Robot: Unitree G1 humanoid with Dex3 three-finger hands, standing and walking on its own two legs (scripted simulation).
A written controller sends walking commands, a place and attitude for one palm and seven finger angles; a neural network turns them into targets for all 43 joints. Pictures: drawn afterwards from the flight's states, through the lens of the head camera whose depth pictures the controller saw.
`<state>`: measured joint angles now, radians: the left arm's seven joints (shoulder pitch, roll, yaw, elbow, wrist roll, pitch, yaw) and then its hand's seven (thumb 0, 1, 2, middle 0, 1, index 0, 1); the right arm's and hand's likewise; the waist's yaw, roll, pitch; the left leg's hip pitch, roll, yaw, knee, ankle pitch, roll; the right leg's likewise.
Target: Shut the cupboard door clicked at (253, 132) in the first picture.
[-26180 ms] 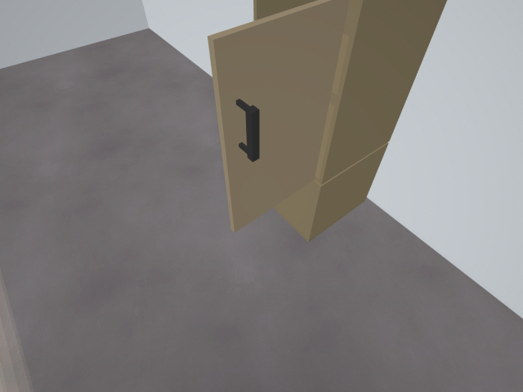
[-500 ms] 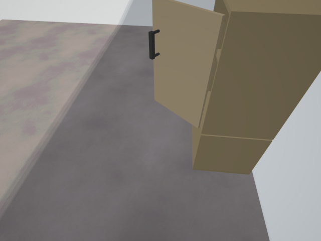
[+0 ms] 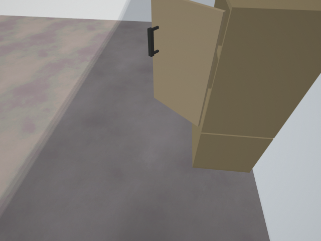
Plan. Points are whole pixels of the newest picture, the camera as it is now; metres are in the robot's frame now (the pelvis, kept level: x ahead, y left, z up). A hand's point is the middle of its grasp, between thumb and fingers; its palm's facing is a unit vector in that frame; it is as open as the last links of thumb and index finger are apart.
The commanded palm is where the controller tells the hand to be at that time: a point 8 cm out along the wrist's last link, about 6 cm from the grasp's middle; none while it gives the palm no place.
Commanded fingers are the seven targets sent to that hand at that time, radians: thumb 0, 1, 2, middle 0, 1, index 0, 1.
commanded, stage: look to check the result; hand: left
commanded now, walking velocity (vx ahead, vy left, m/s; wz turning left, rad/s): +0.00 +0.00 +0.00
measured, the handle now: (153, 41) +0.95 +0.09 +0.05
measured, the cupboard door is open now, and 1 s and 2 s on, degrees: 51 51 51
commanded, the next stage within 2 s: walk to a spot facing it in 0.24 s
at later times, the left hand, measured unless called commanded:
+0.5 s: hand out of the picture -0.02 +0.17 -0.18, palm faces +0.07 -0.98 -0.20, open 7.4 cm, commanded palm none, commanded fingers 0.00 0.90 0.90 -0.20 -0.30 -0.20 -0.30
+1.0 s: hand out of the picture +0.05 +0.24 -0.15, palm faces +0.33 -0.90 -0.28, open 7.4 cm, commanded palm none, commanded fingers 0.00 0.90 0.90 -0.20 -0.30 -0.20 -0.30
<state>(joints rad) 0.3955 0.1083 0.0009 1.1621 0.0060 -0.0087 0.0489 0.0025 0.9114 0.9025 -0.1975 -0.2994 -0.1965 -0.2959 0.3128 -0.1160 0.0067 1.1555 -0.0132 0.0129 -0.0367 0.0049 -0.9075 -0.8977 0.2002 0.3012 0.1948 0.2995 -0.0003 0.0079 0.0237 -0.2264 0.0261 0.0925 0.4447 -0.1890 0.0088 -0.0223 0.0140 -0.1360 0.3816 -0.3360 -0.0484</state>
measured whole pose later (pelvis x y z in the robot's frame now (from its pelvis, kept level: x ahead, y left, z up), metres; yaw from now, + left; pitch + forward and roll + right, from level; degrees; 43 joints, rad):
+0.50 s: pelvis +0.00 +0.00 +0.00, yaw +2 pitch -1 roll +1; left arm 0.33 0.13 0.02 1.12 0.01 0.00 0.04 0.00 0.91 0.90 -0.20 -0.30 -0.20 -0.30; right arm 0.29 -0.15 0.00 1.12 -0.02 0.02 -0.03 0.01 -0.91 -0.90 0.20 0.30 0.19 0.30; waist -0.01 0.01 0.04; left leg -0.25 0.01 0.07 0.48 -0.20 0.02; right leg -0.04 0.00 -0.16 0.43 -0.37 -0.04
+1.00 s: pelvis -0.01 -0.01 -0.01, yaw +20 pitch +3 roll -2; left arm 0.12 0.23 0.06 0.83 0.02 0.03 0.01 0.00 0.91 0.90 -0.20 -0.30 -0.20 -0.30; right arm 0.21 -0.25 -0.07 0.92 -0.04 0.06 0.01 0.01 -0.90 -0.90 0.20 0.30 0.20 0.30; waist -0.04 0.05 0.07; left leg -0.42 -0.04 -0.11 0.50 -0.12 0.01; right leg -0.31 -0.02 -0.02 0.66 -0.41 0.03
